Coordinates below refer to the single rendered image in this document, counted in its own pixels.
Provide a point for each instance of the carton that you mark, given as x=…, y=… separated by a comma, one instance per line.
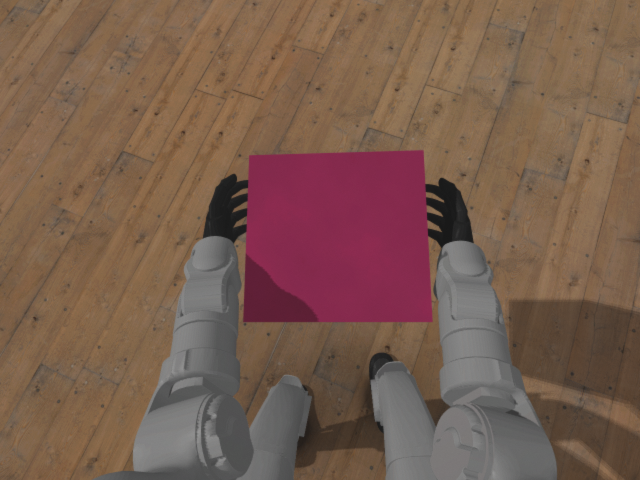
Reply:
x=337, y=237

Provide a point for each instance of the left robot upper arm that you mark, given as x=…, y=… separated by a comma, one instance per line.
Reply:
x=202, y=438

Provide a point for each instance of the left robot thigh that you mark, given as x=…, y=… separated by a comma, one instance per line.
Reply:
x=275, y=431

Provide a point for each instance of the robot left hand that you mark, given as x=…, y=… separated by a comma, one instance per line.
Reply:
x=220, y=220

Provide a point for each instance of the robot right forearm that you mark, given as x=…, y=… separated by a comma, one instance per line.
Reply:
x=477, y=366

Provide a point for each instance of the right robot upper arm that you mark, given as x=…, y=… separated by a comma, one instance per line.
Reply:
x=473, y=442

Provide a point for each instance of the robot right foot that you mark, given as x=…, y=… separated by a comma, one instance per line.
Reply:
x=376, y=362

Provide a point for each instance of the robot left forearm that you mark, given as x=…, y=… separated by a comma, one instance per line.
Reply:
x=203, y=353

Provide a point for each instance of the robot right hand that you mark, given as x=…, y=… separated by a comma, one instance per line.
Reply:
x=455, y=223

